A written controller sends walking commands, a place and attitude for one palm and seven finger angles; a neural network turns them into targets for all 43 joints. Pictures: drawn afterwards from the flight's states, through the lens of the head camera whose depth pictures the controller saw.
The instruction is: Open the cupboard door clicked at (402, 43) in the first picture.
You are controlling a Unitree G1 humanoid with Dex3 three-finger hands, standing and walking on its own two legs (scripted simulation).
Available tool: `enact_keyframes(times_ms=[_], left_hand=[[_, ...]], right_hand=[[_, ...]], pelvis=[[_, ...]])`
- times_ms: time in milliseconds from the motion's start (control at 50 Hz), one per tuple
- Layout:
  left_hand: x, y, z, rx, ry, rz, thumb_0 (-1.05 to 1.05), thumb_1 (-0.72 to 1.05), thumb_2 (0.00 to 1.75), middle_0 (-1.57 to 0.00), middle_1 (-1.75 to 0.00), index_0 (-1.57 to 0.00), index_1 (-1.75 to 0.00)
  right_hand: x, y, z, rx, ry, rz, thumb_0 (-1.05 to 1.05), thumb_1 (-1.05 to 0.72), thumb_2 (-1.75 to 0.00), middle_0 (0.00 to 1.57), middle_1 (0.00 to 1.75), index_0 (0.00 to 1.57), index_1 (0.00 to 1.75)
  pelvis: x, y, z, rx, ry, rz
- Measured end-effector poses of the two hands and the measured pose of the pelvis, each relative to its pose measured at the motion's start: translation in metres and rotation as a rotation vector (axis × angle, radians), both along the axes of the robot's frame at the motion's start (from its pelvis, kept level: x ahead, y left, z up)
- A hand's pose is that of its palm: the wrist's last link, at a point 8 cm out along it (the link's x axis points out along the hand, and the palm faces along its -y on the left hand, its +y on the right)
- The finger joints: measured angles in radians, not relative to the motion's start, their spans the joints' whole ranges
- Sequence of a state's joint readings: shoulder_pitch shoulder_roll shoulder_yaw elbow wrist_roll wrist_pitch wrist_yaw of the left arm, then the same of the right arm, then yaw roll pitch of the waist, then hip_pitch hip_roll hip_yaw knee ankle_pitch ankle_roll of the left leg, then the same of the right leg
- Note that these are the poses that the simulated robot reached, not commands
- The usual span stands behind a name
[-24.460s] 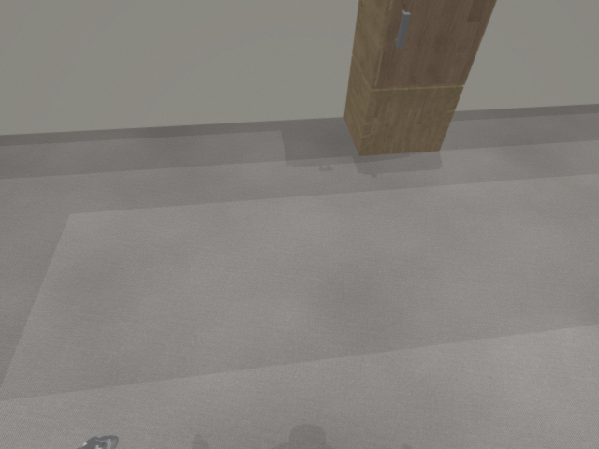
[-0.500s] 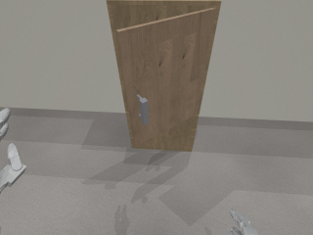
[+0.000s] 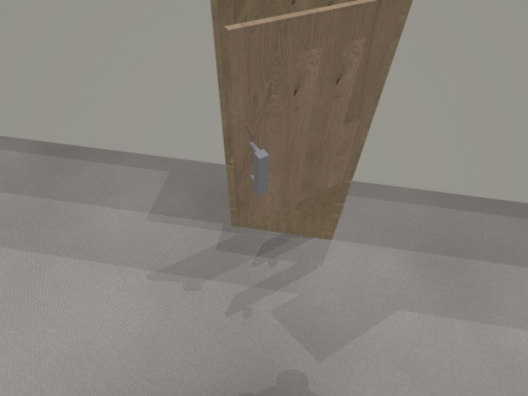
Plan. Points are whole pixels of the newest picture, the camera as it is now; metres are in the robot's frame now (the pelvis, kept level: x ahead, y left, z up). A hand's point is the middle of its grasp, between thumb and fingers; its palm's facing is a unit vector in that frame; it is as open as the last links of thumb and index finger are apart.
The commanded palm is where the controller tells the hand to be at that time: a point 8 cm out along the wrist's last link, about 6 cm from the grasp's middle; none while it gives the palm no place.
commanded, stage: let the arm hang, fingers relaxed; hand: left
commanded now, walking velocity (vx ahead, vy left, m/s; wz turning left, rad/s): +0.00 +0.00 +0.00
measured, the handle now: (256, 168) +0.64 +0.07 -0.09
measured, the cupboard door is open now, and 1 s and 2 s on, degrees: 39 39 39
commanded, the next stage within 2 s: look to check the result in 0.58 s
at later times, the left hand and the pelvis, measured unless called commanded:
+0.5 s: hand out of the picture +0.01 +0.19 -0.17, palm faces +0.03 -0.98 -0.19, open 7.4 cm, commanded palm none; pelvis +0.01 +0.02 +0.00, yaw -1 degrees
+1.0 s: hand out of the picture +0.03 +0.21 -0.17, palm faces +0.01 -0.98 -0.22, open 7.4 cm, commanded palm none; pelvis +0.02 +0.03 +0.00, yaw -1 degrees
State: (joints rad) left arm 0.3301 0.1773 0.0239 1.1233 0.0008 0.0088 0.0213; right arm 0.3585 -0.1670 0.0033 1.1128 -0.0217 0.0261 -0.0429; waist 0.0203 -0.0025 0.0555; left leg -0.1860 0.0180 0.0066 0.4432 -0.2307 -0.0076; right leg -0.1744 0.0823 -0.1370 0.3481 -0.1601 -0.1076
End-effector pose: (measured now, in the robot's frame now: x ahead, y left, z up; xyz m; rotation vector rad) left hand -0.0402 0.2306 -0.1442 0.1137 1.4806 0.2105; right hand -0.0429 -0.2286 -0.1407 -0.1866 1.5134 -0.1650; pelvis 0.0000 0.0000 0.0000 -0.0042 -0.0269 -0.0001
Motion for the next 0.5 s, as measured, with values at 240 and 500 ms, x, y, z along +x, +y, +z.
enact_keyframes(times_ms=[240, 500], left_hand=[[0.022, 0.003, 0.003, -0.001, -0.047, -0.041, 0.01, 0.91, 0.90, -0.20, -0.30, -0.20, -0.30], [0.046, 0.009, 0.003, -0.007, -0.088, -0.063, 0.01, 0.92, 0.90, -0.20, -0.30, -0.20, -0.30]], right_hand=[[0.004, 0.043, -0.011, 0.088, -0.047, -0.035, 0.01, -0.90, -0.89, 0.20, 0.30, 0.20, 0.30], [0.009, 0.058, -0.011, 0.098, -0.055, -0.053, 0.01, -0.90, -0.89, 0.20, 0.30, 0.20, 0.30]], pelvis=[[-0.001, 0.012, 0.002, 0.003, -0.006, -0.019], [0.006, 0.022, 0.002, 0.009, 0.003, -0.026]])
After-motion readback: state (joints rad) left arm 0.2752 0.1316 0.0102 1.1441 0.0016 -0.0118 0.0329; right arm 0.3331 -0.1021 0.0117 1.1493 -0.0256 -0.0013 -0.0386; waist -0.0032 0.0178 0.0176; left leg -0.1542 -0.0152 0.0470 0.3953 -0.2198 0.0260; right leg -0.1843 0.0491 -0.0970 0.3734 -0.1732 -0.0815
